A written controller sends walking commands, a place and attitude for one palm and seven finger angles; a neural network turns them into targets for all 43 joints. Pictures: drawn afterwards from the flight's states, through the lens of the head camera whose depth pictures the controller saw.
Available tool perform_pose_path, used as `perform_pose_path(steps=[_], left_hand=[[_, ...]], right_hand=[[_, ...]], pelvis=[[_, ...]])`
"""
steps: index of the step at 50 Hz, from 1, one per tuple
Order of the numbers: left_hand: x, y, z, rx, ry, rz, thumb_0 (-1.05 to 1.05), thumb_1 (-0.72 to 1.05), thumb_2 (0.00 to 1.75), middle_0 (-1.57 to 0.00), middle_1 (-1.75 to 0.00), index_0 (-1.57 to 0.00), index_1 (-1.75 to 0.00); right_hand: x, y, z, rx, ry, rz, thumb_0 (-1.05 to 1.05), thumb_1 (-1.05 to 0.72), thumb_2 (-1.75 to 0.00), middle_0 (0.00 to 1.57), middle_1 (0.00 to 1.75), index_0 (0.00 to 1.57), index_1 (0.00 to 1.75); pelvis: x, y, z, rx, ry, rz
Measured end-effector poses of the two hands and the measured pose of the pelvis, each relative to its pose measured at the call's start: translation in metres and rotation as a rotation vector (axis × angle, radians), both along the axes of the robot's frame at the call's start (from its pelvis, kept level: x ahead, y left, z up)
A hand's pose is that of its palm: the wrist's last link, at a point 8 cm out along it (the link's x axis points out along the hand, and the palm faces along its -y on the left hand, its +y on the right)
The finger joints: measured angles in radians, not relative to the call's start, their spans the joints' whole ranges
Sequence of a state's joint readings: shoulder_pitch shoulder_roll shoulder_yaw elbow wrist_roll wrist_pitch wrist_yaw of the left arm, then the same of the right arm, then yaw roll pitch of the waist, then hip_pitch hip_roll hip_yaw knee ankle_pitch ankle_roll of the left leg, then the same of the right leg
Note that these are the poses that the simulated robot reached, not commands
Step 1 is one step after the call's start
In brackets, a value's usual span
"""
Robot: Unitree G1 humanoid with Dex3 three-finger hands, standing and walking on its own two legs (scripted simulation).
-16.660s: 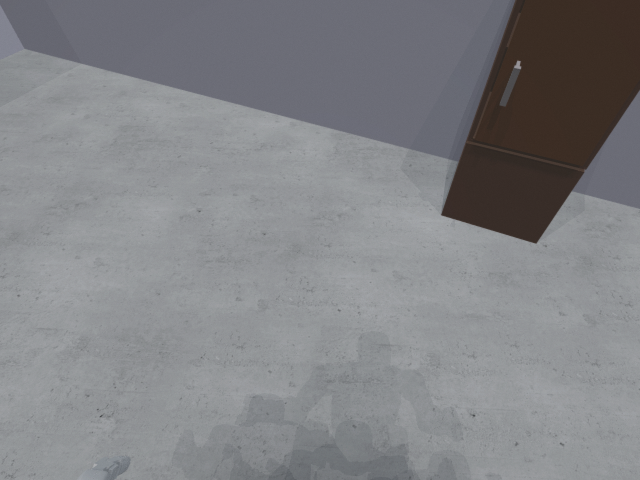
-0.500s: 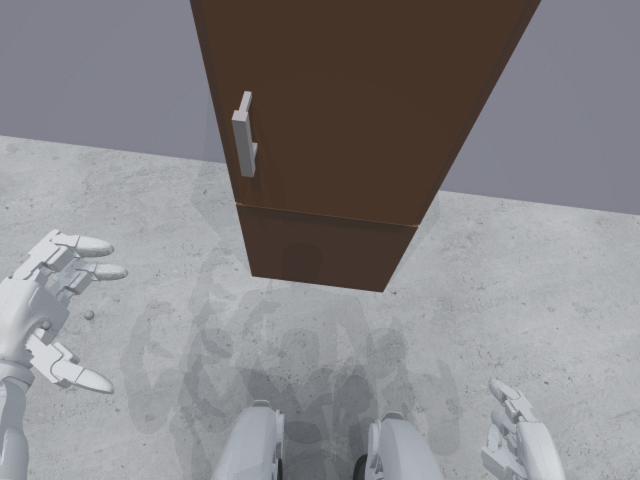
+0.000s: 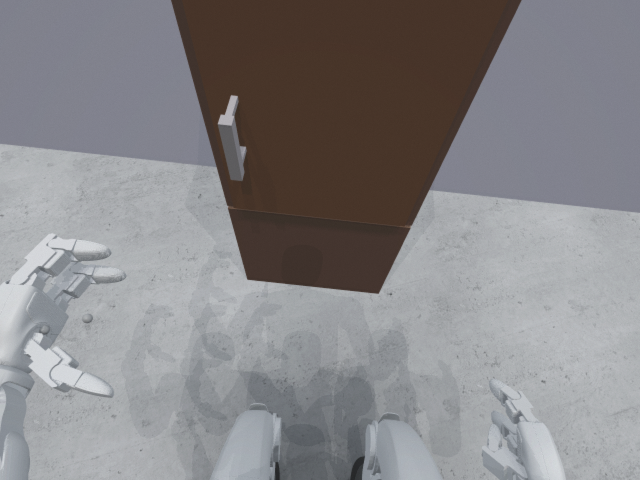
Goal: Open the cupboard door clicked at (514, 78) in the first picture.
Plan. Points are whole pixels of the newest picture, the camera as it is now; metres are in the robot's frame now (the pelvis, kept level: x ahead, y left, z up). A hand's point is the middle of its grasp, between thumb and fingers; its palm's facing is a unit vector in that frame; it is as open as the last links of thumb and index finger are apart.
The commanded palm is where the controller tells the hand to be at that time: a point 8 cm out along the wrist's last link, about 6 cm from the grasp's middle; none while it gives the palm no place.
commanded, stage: move the hooked fingers beside the handle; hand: left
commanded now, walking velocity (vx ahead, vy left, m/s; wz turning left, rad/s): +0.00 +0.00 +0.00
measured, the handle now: (235, 140) +0.58 +0.17 +0.01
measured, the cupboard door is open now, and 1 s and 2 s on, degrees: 0 0 0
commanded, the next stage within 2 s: none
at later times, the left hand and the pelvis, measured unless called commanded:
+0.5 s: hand (115, 268) +0.34 +0.26 +0.03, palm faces -0.06 -1.00 -0.04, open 14.0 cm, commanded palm +0.33 +0.31 +0.03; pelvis +0.00 +0.00 -0.01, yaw +0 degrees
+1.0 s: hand (154, 215) +0.43 +0.24 +0.02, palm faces -0.06 -1.00 -0.03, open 14.0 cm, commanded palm +0.41 +0.29 +0.02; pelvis +0.00 +0.00 -0.01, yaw -1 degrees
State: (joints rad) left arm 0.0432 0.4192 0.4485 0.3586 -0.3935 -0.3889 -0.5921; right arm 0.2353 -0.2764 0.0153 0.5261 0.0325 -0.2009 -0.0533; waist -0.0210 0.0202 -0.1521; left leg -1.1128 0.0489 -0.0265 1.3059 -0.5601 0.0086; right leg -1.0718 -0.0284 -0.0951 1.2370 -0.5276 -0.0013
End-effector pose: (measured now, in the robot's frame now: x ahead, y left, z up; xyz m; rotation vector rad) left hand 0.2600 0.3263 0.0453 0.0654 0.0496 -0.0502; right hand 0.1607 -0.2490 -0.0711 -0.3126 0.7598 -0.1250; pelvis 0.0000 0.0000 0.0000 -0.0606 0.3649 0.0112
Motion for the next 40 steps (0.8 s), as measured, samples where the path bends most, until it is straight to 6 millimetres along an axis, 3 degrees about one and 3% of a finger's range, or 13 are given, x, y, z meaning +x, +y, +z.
perform_pose_path(steps=[10,18,40], left_hand=[[0.007,-0.002,-0.003,-0.009,-0.003,-0.001,-0.01,-0.5,0.3,-0.3,-1.2,-0.3,-1.2],[0.041,-0.007,-0.01,-0.025,-0.014,-0.022,-0.01,-0.5,0.3,-0.3,-1.2,-0.3,-1.2],[0.118,-0.021,-0.018,-0.031,-0.016,-0.013,-0.01,-0.5,0.3,-0.3,-1.2,-0.3,-1.2]], right_hand=[[0.003,0.0,-0.003,-0.006,-0.004,0.012,0.01,-0.9,-0.9,0.21,0.3,0.2,0.3],[-0.007,-0.005,-0.01,-0.026,0.041,-0.014,0.01,-0.9,-0.9,0.21,0.3,0.2,0.3],[-0.064,-0.013,-0.027,-0.035,0.253,-0.11,0.01,-0.9,-0.9,0.21,0.3,0.2,0.3]], pelvis=[[-0.001,-0.001,-0.002,0.001,0.002,0.003],[-0.004,-0.001,-0.007,0.0,0.015,-0.001],[-0.003,0.005,-0.009,0.003,0.062,-0.021]])
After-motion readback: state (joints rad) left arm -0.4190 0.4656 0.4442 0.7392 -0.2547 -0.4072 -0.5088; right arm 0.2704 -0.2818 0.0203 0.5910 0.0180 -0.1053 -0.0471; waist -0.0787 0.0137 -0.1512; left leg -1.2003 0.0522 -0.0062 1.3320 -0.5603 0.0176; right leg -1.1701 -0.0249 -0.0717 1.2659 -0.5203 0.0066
